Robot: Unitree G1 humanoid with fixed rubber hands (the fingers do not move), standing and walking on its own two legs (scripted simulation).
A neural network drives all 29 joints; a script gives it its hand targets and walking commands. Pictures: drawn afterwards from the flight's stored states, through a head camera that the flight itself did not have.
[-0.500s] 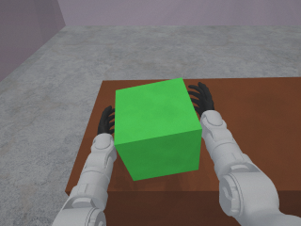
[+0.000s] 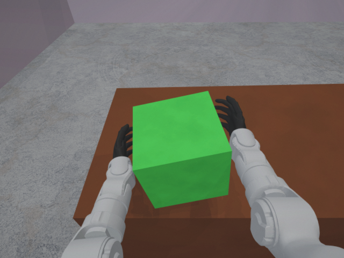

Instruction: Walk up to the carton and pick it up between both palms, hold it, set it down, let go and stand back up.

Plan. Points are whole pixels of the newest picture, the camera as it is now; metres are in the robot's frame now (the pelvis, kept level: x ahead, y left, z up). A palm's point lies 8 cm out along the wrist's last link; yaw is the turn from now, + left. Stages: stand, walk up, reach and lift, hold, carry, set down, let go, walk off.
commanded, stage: set down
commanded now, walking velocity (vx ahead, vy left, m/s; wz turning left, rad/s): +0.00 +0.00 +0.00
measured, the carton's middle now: (180, 151) +0.39 -0.01 +0.04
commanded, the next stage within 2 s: none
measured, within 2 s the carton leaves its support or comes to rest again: rests again in 1.34 s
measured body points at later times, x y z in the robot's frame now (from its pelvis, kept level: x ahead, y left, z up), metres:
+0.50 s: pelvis +0.00 +0.00 +0.00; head +0.03 -0.02 +0.45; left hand +0.38 +0.14 +0.04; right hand +0.44 -0.15 +0.08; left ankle +0.01 +0.15 -0.74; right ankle +0.02 -0.11 -0.74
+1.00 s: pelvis +0.01 +0.00 +0.00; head +0.07 -0.03 +0.44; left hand +0.38 +0.14 +0.01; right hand +0.44 -0.15 +0.04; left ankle +0.01 +0.15 -0.74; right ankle +0.02 -0.11 -0.74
